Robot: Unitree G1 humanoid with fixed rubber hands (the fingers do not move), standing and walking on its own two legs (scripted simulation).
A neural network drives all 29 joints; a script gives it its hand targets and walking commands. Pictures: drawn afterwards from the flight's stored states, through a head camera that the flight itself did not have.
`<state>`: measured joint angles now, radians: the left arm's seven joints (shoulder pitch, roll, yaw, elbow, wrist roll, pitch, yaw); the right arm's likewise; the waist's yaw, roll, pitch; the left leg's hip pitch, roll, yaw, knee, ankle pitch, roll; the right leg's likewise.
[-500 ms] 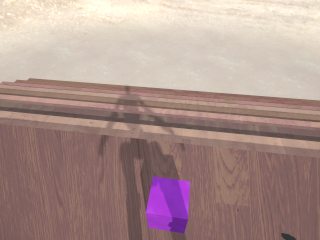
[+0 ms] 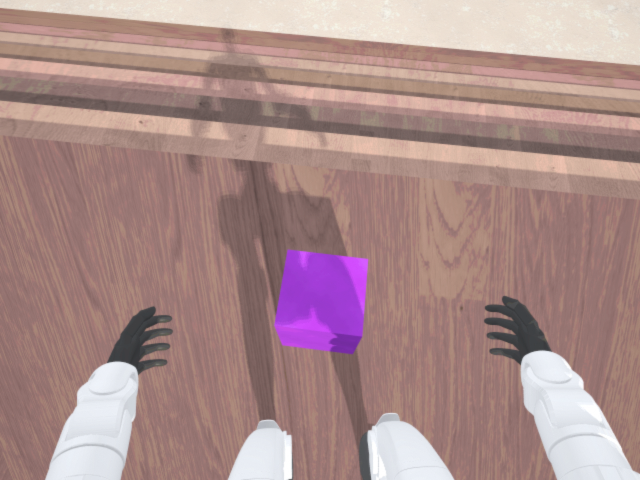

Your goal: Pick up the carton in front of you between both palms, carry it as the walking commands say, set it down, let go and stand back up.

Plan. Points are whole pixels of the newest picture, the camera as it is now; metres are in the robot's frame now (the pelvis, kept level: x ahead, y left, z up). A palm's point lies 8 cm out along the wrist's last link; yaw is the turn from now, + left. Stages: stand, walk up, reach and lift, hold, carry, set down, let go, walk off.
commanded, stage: reach and lift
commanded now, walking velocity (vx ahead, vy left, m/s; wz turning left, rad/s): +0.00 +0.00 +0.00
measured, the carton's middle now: (322, 305) +0.49 -0.01 -0.60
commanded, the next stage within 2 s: none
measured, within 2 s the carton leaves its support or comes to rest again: neither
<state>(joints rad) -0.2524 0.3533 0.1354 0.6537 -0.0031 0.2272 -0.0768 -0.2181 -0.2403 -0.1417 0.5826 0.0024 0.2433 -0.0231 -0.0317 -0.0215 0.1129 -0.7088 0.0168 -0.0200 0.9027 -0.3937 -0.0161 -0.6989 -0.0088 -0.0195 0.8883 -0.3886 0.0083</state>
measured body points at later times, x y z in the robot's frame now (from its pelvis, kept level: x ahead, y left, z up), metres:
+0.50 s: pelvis -0.07 +0.02 -0.06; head +0.22 +0.04 +0.28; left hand +0.49 +0.20 -0.15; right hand +0.43 -0.21 -0.14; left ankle +0.03 +0.13 -0.69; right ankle +0.03 -0.12 -0.69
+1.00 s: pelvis -0.03 +0.01 -0.13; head +0.33 +0.02 +0.13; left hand +0.55 +0.18 -0.29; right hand +0.48 -0.20 -0.29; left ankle +0.03 +0.13 -0.69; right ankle +0.03 -0.12 -0.69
